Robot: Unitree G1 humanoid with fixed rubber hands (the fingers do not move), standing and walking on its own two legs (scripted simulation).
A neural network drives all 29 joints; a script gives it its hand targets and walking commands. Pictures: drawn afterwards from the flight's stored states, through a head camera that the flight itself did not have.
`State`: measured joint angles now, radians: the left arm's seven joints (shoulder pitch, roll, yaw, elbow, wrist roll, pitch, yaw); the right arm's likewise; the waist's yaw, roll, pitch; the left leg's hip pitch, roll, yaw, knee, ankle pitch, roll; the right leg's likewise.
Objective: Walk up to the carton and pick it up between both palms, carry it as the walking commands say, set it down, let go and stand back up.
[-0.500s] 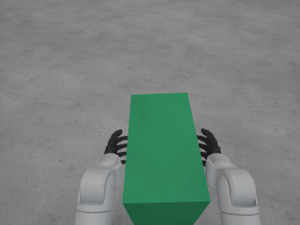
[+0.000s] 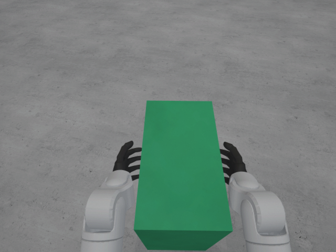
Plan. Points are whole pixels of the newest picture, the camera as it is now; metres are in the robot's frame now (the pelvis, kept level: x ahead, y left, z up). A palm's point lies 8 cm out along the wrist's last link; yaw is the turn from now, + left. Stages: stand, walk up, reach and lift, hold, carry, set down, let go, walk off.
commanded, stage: carry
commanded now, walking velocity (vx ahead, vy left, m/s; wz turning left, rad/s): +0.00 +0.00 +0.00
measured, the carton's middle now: (177, 179) +0.29 +0.02 +0.00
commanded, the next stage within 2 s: none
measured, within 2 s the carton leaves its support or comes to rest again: neither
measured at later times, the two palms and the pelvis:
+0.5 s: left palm (138, 82) +0.60 +0.15 +0.05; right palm (212, 87) +0.59 -0.09 +0.05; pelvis +0.32 +0.03 -0.02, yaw +1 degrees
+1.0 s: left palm (143, 27) +0.96 +0.18 +0.07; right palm (198, 31) +0.94 -0.06 +0.06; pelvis +0.68 +0.07 -0.01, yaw +1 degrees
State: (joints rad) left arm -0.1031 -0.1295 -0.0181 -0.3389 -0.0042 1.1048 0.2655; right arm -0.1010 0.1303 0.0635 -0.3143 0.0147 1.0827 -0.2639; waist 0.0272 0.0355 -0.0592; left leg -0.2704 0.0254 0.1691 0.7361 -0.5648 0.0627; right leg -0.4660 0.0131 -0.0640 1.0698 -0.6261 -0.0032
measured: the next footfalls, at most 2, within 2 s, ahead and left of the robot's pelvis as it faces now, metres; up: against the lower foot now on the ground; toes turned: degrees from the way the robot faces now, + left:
right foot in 0.08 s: +0.10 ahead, -0.09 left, +0.00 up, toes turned -3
left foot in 0.26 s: +0.15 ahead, +0.10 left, +0.00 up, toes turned +10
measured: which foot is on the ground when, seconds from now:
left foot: down 0.00-0.12, up 0.14-0.24, down 0.26-0.52, up 0.54-0.72, down 0.74-1.00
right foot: up 0.00-0.06, down 0.08-0.28, up 0.30-0.48, down 0.50-0.78, up 0.80-0.98, down 1.00-1.00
